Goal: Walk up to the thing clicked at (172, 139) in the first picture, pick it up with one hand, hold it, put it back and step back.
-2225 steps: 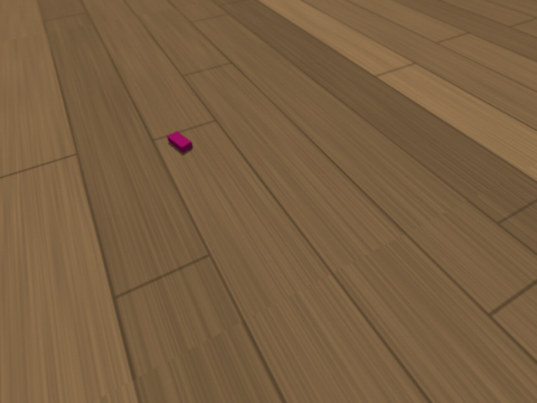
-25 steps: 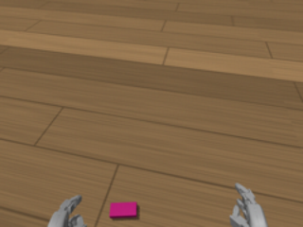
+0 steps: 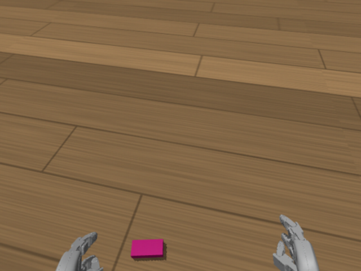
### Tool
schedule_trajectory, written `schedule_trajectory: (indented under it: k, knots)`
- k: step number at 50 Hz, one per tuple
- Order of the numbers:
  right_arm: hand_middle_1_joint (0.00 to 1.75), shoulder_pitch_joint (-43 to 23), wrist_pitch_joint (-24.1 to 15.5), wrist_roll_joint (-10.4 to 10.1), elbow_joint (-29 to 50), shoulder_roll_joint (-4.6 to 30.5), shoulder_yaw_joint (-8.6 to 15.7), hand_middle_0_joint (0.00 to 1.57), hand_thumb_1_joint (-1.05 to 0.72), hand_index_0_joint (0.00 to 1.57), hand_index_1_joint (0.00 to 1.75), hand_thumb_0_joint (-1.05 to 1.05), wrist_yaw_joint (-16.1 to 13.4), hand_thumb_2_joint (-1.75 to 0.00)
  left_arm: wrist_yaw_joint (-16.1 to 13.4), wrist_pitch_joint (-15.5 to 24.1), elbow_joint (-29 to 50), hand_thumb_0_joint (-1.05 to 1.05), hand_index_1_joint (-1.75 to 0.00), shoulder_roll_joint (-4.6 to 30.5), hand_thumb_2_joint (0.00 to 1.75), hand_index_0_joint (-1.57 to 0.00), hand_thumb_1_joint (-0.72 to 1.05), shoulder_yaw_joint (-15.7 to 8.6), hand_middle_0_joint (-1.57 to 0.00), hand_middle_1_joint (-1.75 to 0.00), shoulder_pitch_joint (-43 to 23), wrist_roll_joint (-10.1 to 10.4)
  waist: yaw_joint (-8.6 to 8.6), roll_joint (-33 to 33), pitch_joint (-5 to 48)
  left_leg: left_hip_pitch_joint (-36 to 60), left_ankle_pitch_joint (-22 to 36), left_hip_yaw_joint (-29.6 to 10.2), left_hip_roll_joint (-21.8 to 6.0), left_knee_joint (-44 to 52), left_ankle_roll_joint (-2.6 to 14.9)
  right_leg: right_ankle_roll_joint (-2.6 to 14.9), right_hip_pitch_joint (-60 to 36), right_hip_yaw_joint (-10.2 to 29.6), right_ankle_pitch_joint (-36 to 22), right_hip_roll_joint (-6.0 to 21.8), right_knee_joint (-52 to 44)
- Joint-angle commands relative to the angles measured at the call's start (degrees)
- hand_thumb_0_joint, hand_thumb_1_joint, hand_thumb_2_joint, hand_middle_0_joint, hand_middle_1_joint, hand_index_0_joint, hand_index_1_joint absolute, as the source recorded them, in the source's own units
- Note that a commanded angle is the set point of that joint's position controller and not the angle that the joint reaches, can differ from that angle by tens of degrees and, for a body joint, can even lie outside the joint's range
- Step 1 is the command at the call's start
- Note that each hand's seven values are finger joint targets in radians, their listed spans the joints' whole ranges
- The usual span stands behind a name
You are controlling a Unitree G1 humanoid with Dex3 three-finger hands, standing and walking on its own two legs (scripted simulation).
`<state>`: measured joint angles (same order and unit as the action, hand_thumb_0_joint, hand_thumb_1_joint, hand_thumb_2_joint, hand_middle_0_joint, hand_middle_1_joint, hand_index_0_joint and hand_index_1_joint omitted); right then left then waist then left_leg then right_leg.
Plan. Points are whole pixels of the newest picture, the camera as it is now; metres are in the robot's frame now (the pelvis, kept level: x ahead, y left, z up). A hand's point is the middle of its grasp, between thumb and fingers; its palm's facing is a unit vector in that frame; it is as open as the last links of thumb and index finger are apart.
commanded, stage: home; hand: left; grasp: from above
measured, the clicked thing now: (147, 248) +0.38 +0.17 -0.69
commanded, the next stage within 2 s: stand in 0.76 s
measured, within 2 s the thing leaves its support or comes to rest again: neither
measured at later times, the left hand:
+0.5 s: hand (100, 267) +0.17 +0.18 -0.04, palm faces +0.04 -0.98 -0.20, open 7.4 cm
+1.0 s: hand out of the picture +0.16 +0.21 -0.08, palm faces +0.01 -0.95 -0.32, open 7.4 cm
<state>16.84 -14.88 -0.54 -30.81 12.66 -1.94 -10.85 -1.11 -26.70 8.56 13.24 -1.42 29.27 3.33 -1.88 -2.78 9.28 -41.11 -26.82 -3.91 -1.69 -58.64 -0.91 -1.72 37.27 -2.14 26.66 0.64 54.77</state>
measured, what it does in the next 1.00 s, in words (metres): stands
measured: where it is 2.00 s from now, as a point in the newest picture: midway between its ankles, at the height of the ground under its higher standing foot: outside the picture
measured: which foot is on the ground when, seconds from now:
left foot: down 0.00-1.00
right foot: down 0.00-1.00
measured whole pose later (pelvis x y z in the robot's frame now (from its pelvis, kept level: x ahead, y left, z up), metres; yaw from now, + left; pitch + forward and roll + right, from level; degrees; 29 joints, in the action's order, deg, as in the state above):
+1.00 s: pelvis +0.00 +0.00 +0.02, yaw +0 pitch +3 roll +0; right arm 10.3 -4.8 4.4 -43.2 15.9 -0.2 -2.5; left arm -1.8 -7.9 -22.3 16.2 -0.1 14.6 -2.6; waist 1.4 0.4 0.2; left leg -30.0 -24.5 -1.8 0.3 -51.7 0.0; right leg -1.9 28.0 -0.3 26.0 2.8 51.1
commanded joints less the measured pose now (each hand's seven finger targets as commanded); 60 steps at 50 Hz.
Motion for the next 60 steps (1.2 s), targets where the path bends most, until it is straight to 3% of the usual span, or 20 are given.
schedule_trajectory:
  k: [1, 7, 13, 17, 22, 27, 34, 42, 43, 44, 45, 46, 47, 49, 52, 53, 56, 60]
  knots:
    - [0.30, -3.98, -3.25, 0.15, 8.91, 6.79, 3.07, 0.20, -0.90, 0.20, 0.30, 0.00, -0.76, -0.90, -0.42, 2.89, 11.14, 0.00, -0.30, 5.76, 0.90, -0.20, 0.90, -3.73, -0.20, -0.30, -2.06, -0.59, -0.20, -0.56, 3.28, 5.96, 6.65, 1.65, 1.51, 10.37, 1.42, 1.69, -0.82, -1.75, -5.94, -1.81, -9.30]
    - [0.30, -3.71, -2.98, 0.32, 9.12, 7.36, 3.51, 0.20, -0.90, 0.20, 0.30, 0.00, -0.76, -0.90, -0.49, 3.02, 11.26, 0.00, -0.30, 6.16, 0.90, -0.20, 0.90, -3.62, -0.20, -0.30, -1.75, -0.74, -0.39, -0.38, 4.34, 6.65, 9.89, 1.06, 1.21, 10.25, 1.28, 1.76, -1.40, -2.05, -8.78, -2.03, -8.36]
    - [0.30, -4.20, -2.77, 0.19, 9.52, 7.38, 3.52, 0.20, -0.90, 0.20, 0.30, 0.00, -0.68, -0.90, -0.47, 2.92, 10.89, 0.00, -0.30, 5.87, 0.90, -0.20, 0.90, -3.83, -0.20, -0.30, -1.59, -0.41, -0.22, 0.61, 2.92, 5.66, 7.25, 1.18, 1.29, 10.60, 1.38, 1.60, -1.22, -2.08, -6.41, -2.01, -9.21]
    - [0.30, -3.88, -2.65, 0.18, 9.55, 7.28, 3.63, 0.20, -0.90, 0.20, 0.30, 0.00, -0.63, -0.90, -0.54, 2.94, 11.56, 0.00, -0.30, 6.14, 0.90, -0.20, 0.90, -4.06, -0.20, -0.30, -0.94, -0.42, -0.31, 0.35, 5.35, 7.18, 11.86, 1.46, 1.28, 9.43, 1.34, 1.62, -2.37, -1.91, -10.75, -1.97, -8.36]
    - [0.30, -3.87, -2.30, 0.17, 9.51, 7.14, 3.52, 0.20, -0.90, 0.20, 0.30, 0.00, -0.55, -0.90, -0.66, 2.95, 11.50, 0.00, -0.30, 5.91, 0.90, -0.20, 0.90, -3.56, -0.20, -0.30, -2.12, -0.55, -0.52, 0.29, 3.33, 6.03, 8.62, 1.61, 1.35, 9.86, 1.43, 1.56, -1.28, -1.74, -7.99, -1.86, -9.05]
    - [0.30, -3.47, -2.11, 0.17, 9.64, 7.38, 3.80, 0.20, -0.90, 0.20, 0.30, 0.00, -0.43, -0.90, -0.76, 3.03, 11.58, 0.00, -0.30, 6.09, 0.90, -0.20, 0.90, -3.87, -0.20, -0.30, -0.40, -0.64, -0.10, -1.13, 5.23, 7.67, 12.96, 1.07, 1.00, 9.82, 1.06, 1.85, -1.98, -2.06, -11.42, -2.09, -7.68]
    - [0.30, -3.95, -1.88, 0.15, 9.99, 7.36, 3.56, 0.20, -0.90, 0.20, 0.30, 0.00, -0.31, -0.90, -0.62, 2.96, 11.74, 0.00, -0.30, 5.76, 0.90, -0.20, 0.90, -3.45, -0.20, -0.30, -1.93, -0.39, -0.49, 0.28, 3.19, 6.01, 8.15, 1.07, 1.17, 10.21, 1.41, 1.62, -1.03, -2.10, -7.48, -2.07, -8.82]
    - [0.30, -3.74, -1.70, 0.10, 10.27, 7.26, 3.68, 0.20, -0.90, 0.20, 0.30, 0.00, -0.28, -0.90, -0.76, 3.08, 12.36, 0.00, -0.30, 6.40, 0.90, -0.20, 0.90, -4.09, -0.20, -0.30, -1.28, -0.39, -0.32, -0.49, 4.80, 6.67, 9.34, 0.95, 1.11, 10.12, 1.22, 1.71, -1.22, -2.12, -8.33, -2.20, -8.11]
    - [0.30, -8.10, 4.33, 7.42, -4.69, 13.59, 5.48, 0.20, -0.90, 0.20, 0.30, 0.00, 3.14, -0.90, -2.80, 15.41, -7.74, 0.00, -0.30, 11.17, 0.90, -0.20, 0.90, -3.72, -0.20, -0.30, -18.26, -7.27, 4.13, 3.14, -9.26, 6.96, 19.65, -2.47, -1.07, 15.53, 4.36, 3.17, -12.89, 1.61, -7.59, 2.31, -9.71]
    - [0.30, -8.46, 6.60, 7.06, -4.95, 14.58, 6.59, 0.20, -0.90, 0.20, 0.30, 0.00, 5.06, -0.90, -2.50, 19.37, -18.31, 0.00, -0.30, 12.29, 0.90, -0.20, 0.90, -4.92, -0.20, -0.30, -12.79, -7.58, 4.25, 6.84, -4.88, 10.36, 18.27, 0.41, -0.25, 14.08, 5.06, 5.08, -14.12, 6.07, -7.27, 3.65, -12.98]
    - [0.30, -8.24, 7.71, 7.62, -3.12, 14.88, 6.92, 0.20, -0.90, 0.20, 0.30, 0.00, 5.91, -0.90, -2.04, 21.22, -21.09, 0.00, -0.30, 12.33, 0.90, -0.20, 0.90, -4.48, -0.20, -0.30, -12.10, -7.32, 2.90, 6.99, -4.73, 11.82, 16.91, -0.09, 0.61, 13.95, 5.06, 6.36, -11.22, 7.68, -6.73, 3.18, -14.50]
    - [0.30, -7.85, 8.27, 6.89, -3.91, 14.93, 6.83, 0.20, -0.90, 0.20, 0.30, 0.00, 6.90, -0.90, -1.80, 22.68, -24.08, 0.00, -0.30, 12.94, 0.90, -0.20, 0.90, -3.81, -0.20, -0.30, -11.95, -7.53, 3.18, 4.42, -2.56, 15.34, 17.81, -1.04, 0.47, 14.51, 5.07, 6.11, -13.95, 7.42, -10.09, 3.43, -13.12]
    - [0.30, -7.05, 8.51, 5.38, -6.03, 13.62, 6.66, 0.20, -0.90, 0.20, 0.30, 0.00, 7.92, -0.90, -1.49, 23.58, -26.37, 0.00, -0.30, 12.59, 0.90, -0.20, 0.90, -3.57, -0.20, -0.30, -13.70, -7.54, 3.02, 3.86, -0.82, 17.08, 18.37, -0.33, 0.49, 15.19, 4.93, 5.79, -15.97, 7.34, -13.21, 4.37, -12.54]
    - [0.30, -7.45, 9.28, 3.59, -7.78, 12.67, 6.53, 0.20, -0.90, 0.20, 0.30, 0.00, 9.35, -0.90, -1.14, 23.89, -31.53, 0.00, -0.30, 12.44, 0.90, -0.20, 0.90, -3.81, -0.20, -0.30, -16.24, -6.63, 3.15, 6.53, -2.82, 18.00, 14.70, 0.72, 1.39, 16.34, 4.26, 4.94, -15.31, 7.38, -10.23, 4.94, -16.09]
    - [0.30, -7.46, 10.46, 3.48, -11.03, 12.87, 6.95, 0.20, -0.90, 0.20, 0.30, 0.00, 10.03, -0.90, -1.20, 25.06, -38.25, 0.00, -0.30, 12.30, 0.90, -0.20, 0.90, -3.84, -0.20, -0.30, -18.80, -6.16, 2.93, 4.49, -4.48, 21.03, 13.42, -1.13, 0.24, 20.39, 4.38, 3.74, -14.94, 6.28, -7.91, 4.58, -17.93]
    - [0.30, -8.48, 10.78, 3.68, -11.88, 13.29, 7.15, 0.20, -0.90, 0.20, 0.30, 0.00, 10.10, -0.90, -1.18, 25.44, -40.68, 0.00, -0.30, 11.64, 0.90, -0.20, 0.90, -3.74, -0.20, -0.30, -18.16, -6.19, 3.77, 2.11, -5.25, 21.06, 11.62, -2.85, -0.66, 22.48, 4.76, 3.17, -15.39, 4.74, -7.31, 3.65, -18.14]
    - [0.30, -8.82, 11.25, 3.67, -14.11, 13.78, 7.19, 0.20, -0.90, 0.20, 0.30, 0.00, 9.79, -0.90, -1.21, 26.34, -46.73, 0.00, -0.30, 10.90, 0.90, -0.20, 0.90, -3.80, -0.20, -0.30, -18.04, -5.86, 3.94, -0.59, -5.67, 22.98, 15.49, -5.67, -2.68, 27.03, 5.06, 2.29, -18.68, 2.84, -11.49, 2.56, -18.18]
    - [0.30, -8.39, 12.31, 3.10, -17.72, 13.54, 7.01, 0.20, -0.90, 0.20, 0.30, 0.00, 9.10, -0.90, -1.34, 27.27, -53.60, 0.00, -0.30, 12.12, 0.90, -0.20, 0.90, -3.84, -0.20, -0.30, -18.02, -5.69, 3.24, 2.58, -6.85, 25.74, 20.82, -2.95, -1.43, 27.07, 4.02, 2.94, -23.23, 4.59, -18.23, 4.39, -24.21]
